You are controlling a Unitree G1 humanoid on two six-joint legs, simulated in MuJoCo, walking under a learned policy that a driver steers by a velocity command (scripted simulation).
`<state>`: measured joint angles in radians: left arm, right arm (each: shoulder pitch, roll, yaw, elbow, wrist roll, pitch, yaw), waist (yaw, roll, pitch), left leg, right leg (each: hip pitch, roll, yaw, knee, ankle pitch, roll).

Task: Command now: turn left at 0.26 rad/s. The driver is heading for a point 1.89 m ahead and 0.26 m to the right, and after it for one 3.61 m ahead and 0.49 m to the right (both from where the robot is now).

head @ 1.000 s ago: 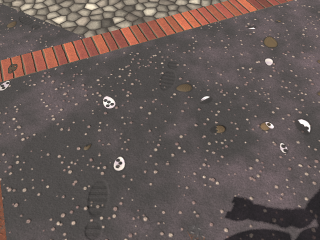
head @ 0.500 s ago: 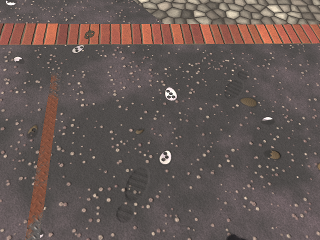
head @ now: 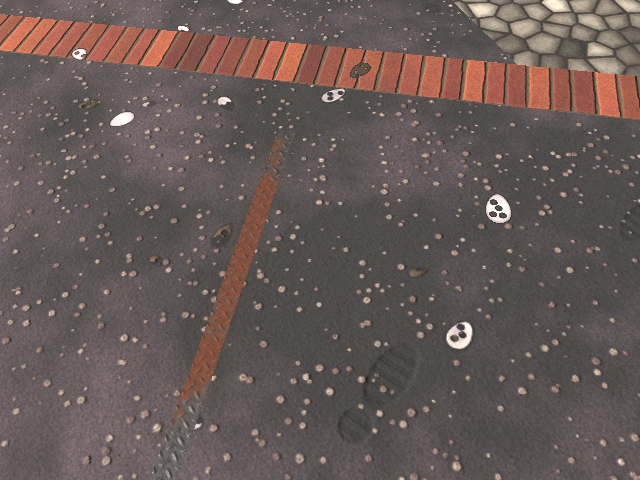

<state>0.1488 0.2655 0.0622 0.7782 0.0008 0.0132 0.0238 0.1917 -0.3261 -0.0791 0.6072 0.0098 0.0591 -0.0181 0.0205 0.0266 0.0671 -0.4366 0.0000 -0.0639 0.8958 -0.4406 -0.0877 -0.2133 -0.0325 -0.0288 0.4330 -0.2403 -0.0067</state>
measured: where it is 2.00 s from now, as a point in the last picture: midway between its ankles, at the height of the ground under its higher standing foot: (335, 365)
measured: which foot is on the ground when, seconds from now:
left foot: up 0.00-0.08, down 0.10-0.82, up 0.84-1.00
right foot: down 0.00-0.10, up 0.12-0.32, down 0.34-1.00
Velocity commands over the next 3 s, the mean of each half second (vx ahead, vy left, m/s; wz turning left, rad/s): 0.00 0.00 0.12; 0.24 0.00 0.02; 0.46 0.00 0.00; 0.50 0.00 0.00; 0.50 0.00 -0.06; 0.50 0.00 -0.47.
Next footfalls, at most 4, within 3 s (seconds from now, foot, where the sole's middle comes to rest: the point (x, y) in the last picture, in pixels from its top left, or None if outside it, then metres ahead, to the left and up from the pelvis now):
0.10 left None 0.04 0.14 -0.78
0.34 right None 0.04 -0.11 -0.78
1.18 left None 0.39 0.15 -0.78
1.74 right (393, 367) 0.69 -0.09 -0.78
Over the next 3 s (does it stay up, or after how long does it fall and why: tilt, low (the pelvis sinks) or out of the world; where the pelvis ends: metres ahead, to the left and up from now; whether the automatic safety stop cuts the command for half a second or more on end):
stays up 1.22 -0.03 -0.01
